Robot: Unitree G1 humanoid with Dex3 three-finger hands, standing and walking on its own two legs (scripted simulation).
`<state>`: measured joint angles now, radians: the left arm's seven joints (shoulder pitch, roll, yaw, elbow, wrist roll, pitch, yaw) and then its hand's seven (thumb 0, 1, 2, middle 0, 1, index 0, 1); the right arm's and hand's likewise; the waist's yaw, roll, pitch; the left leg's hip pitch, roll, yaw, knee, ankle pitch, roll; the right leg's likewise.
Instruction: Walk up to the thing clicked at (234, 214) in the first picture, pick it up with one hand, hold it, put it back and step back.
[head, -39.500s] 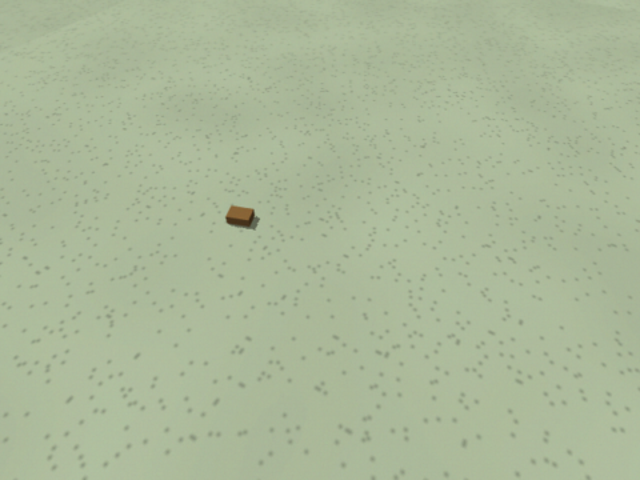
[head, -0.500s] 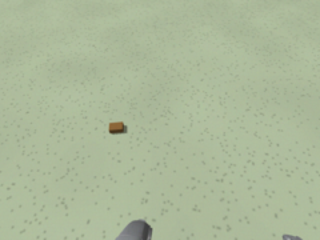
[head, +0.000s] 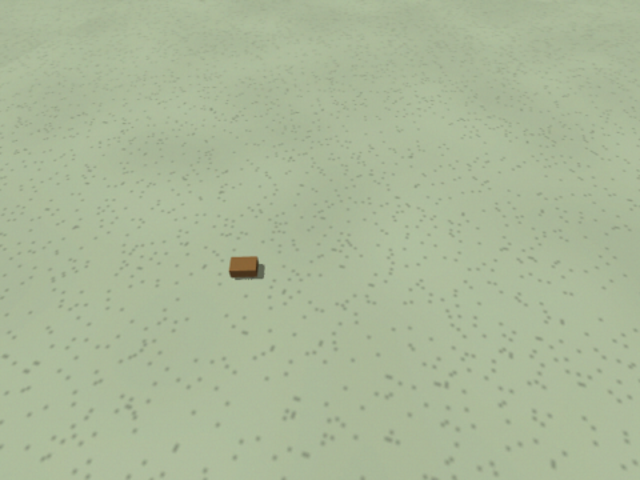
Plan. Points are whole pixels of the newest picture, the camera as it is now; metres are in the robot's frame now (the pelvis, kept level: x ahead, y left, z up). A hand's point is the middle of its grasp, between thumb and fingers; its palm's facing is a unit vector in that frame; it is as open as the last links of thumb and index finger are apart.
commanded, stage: step back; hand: left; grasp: from above
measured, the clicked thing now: (244, 266) +1.00 +0.33 -0.74
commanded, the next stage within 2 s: stand in 0.50 s
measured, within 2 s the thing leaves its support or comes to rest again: neither
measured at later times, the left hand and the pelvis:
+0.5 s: hand out of the picture +0.14 +0.29 -0.15, palm faces +0.01 -0.94 -0.35, open 7.3 cm; pelvis +0.05 +0.02 +0.01, yaw +0 degrees
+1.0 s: hand out of the picture +0.11 +0.27 -0.14, palm faces -0.04 -0.94 -0.33, open 7.3 cm; pelvis +0.03 +0.02 +0.02, yaw +0 degrees
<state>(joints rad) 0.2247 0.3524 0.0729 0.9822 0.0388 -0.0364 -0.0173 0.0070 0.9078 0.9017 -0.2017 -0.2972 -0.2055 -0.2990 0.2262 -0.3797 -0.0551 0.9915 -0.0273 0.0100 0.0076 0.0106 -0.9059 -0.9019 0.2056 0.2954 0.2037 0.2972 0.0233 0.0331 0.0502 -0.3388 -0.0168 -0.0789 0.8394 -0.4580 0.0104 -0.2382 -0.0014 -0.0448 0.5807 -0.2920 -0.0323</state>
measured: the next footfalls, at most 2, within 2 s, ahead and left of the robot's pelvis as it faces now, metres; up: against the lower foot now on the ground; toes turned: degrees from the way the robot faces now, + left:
none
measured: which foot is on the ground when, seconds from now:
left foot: down 0.00-1.00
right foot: down 0.00-1.00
